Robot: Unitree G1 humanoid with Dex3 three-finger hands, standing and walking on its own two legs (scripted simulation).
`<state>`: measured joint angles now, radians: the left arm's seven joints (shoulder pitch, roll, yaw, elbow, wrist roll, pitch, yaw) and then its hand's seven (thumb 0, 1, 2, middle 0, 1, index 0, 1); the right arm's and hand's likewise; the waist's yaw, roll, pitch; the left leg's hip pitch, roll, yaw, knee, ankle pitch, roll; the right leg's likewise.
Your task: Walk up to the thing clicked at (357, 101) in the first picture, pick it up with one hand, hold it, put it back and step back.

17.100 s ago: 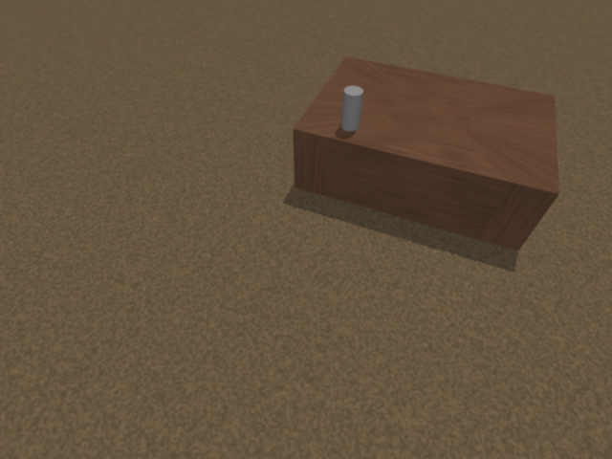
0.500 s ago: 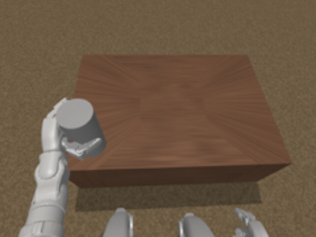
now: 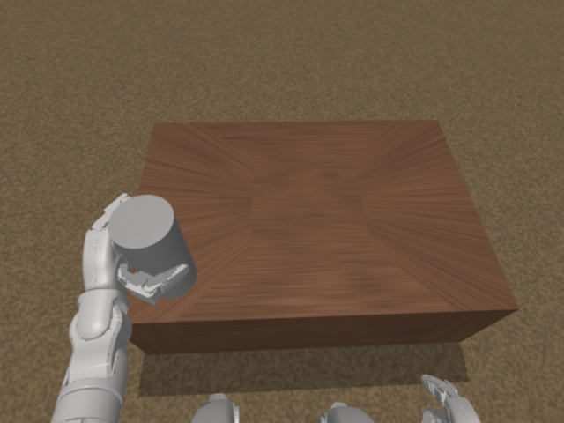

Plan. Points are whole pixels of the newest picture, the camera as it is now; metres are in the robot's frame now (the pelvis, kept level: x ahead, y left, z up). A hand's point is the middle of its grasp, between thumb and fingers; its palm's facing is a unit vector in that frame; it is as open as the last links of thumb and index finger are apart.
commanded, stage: lift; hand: left
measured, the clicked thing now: (159, 251) +0.35 +0.17 +0.03
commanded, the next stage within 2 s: hold in 0.06 s
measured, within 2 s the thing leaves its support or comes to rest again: neither
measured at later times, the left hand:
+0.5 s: hand (148, 243) +0.34 +0.17 +0.06, palm faces +0.11 -0.99 -0.01, open 10.7 cm
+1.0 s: hand (148, 246) +0.33 +0.17 +0.07, palm faces +0.11 -0.99 -0.01, open 10.7 cm
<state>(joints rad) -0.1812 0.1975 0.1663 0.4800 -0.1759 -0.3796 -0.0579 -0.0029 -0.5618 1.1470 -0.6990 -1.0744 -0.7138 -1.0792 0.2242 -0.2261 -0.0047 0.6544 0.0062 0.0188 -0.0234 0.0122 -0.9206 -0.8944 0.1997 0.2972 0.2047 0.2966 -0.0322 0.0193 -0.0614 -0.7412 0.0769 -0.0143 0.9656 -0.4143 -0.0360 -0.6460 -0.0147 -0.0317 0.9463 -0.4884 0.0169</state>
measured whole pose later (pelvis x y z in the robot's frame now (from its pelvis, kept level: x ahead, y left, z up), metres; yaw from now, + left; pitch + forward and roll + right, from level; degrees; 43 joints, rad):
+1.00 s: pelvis +0.00 +0.00 +0.02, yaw +0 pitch +6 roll -1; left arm -0.14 0.18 0.14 0.45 -0.17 -0.37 -0.05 0.00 -0.54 1.13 -0.69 -1.07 -0.70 -1.08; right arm 0.22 -0.22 -0.01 0.65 0.01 0.02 -0.01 0.01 -0.92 -0.90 0.20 0.30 0.20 0.30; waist -0.02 0.02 -0.03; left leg -0.58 0.07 0.00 0.84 -0.37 -0.03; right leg -0.49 -0.02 -0.03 0.82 -0.44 0.02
